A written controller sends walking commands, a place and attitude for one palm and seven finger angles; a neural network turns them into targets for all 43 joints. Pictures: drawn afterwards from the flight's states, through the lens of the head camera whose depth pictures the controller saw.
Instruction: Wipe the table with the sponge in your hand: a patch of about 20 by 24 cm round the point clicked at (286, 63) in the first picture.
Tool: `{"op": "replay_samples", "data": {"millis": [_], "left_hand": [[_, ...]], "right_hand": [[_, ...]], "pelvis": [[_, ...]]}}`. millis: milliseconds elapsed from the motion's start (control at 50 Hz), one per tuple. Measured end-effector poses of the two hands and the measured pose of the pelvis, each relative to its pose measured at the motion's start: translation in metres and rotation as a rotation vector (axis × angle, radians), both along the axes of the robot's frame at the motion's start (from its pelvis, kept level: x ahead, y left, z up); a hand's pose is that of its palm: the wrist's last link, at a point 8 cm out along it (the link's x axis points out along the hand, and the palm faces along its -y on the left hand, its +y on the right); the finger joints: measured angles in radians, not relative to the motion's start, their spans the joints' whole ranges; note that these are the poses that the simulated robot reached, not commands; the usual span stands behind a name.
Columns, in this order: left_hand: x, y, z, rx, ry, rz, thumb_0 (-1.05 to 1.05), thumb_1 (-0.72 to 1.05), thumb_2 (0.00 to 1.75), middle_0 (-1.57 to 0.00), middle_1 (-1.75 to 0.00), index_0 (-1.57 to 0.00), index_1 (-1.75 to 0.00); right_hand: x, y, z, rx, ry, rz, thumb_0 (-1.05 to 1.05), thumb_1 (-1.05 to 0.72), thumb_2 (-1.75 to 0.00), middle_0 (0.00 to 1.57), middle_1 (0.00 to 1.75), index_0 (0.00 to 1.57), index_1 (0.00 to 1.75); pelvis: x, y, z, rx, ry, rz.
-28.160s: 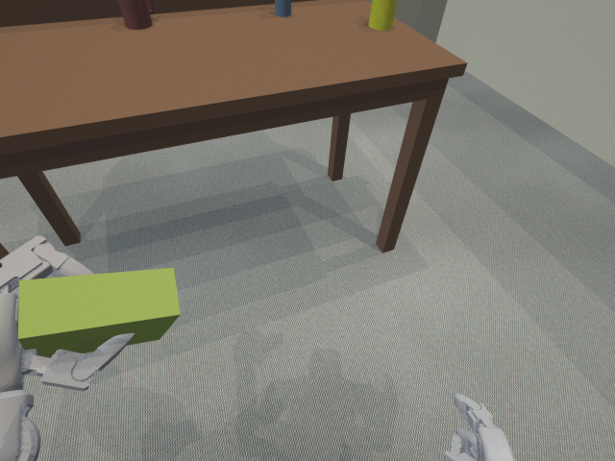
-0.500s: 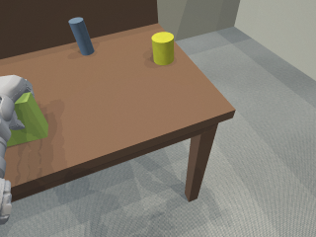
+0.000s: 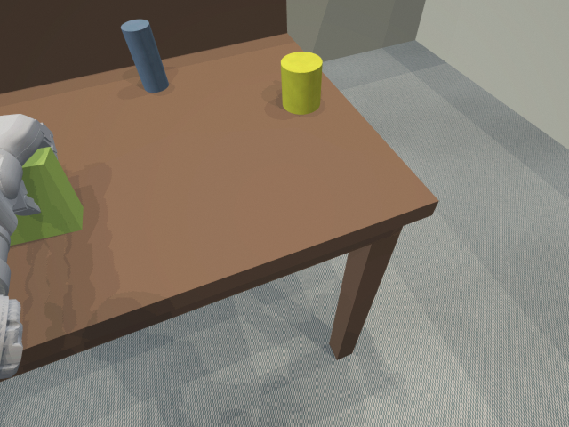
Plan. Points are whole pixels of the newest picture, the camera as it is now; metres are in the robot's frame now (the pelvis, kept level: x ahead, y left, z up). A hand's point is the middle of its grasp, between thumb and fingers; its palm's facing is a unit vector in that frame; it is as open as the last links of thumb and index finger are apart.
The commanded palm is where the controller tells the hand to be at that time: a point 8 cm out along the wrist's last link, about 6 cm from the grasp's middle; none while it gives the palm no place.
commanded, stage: wipe forward along the first lane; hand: left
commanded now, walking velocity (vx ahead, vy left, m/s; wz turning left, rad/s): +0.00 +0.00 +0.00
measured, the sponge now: (30, 208) +0.39 +0.38 +0.10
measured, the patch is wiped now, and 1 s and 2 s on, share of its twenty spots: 0.45 0.60 0.65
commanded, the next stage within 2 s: slide across to the middle lane in 0.16 s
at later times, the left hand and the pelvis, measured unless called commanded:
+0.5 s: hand (25, 165) +0.43 +0.38 +0.15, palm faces -0.12 +0.08 -0.99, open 8.9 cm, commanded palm +0.43 +0.35 +0.19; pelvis +0.01 +0.03 +0.01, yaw +1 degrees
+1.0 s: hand (76, 145) +0.47 +0.32 +0.15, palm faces -0.06 +0.05 -1.00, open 8.9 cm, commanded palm +0.45 +0.30 +0.21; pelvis +0.04 +0.03 +0.01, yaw +1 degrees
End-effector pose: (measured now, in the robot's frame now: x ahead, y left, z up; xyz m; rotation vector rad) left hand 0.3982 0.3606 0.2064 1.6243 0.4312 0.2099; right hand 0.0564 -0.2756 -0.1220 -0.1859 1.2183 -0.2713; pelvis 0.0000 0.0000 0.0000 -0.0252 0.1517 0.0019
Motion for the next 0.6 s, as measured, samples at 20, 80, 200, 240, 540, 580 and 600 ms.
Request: {"op": "replay_samples", "data": {"millis": [20, 80, 200, 240, 540, 580, 600], "left_hand": [[0.002, 0.001, 0.000, 0.000, 0.001, 0.000, 0.01, -0.54, 1.20, -0.89, -1.36, -0.91, -1.44], [0.006, 0.004, 0.000, -0.005, 0.004, -0.003, 0.01, -0.54, 1.20, -0.89, -1.36, -0.91, -1.44], [0.014, 0.007, -0.002, -0.001, 0.015, -0.023, 0.01, -0.54, 1.20, -0.89, -1.36, -0.91, -1.44], [0.016, 0.008, -0.002, -0.003, 0.014, -0.027, 0.01, -0.54, 1.20, -0.90, -1.36, -0.92, -1.44], [0.017, 0.003, 0.000, 0.021, -0.029, -0.061, 0.01, -0.53, 1.20, -0.88, -1.39, -0.90, -1.46], [0.019, 0.000, 0.001, 0.023, -0.038, -0.065, 0.01, -0.52, 1.20, -0.87, -1.40, -0.90, -1.47], [0.019, -0.002, 0.002, 0.020, -0.044, -0.067, 0.01, -0.52, 1.20, -0.87, -1.40, -0.89, -1.47]], "right_hand": [[0.000, 0.001, 0.001, -0.001, 0.001, -0.001, 0.01, -0.91, -0.89, 0.20, 0.30, 0.20, 0.30], [0.001, 0.006, 0.002, -0.004, 0.005, -0.002, 0.01, -0.91, -0.89, 0.20, 0.30, 0.20, 0.30], [0.000, 0.014, 0.003, -0.006, 0.020, -0.004, 0.01, -0.91, -0.89, 0.20, 0.30, 0.20, 0.30], [0.000, 0.017, 0.003, -0.005, 0.026, -0.004, 0.01, -0.91, -0.89, 0.20, 0.30, 0.20, 0.30], [0.024, 0.040, 0.002, 0.027, 0.005, 0.038, 0.01, -0.91, -0.89, 0.20, 0.30, 0.20, 0.30], [0.031, 0.042, 0.003, 0.029, -0.008, 0.051, 0.01, -0.91, -0.89, 0.20, 0.30, 0.20, 0.30], [0.035, 0.043, 0.003, 0.030, -0.015, 0.057, 0.01, -0.91, -0.89, 0.20, 0.30, 0.20, 0.30]], "pelvis": [[0.001, 0.001, 0.000, -0.001, 0.001, 0.000], [0.003, 0.005, 0.000, -0.003, 0.005, -0.001], [0.006, 0.014, 0.001, -0.005, 0.008, -0.002], [0.007, 0.016, 0.001, -0.006, 0.009, -0.002], [0.014, 0.027, 0.006, -0.002, -0.016, 0.018], [0.015, 0.028, 0.007, -0.001, -0.021, 0.021], [0.016, 0.029, 0.007, 0.000, -0.023, 0.022]]}}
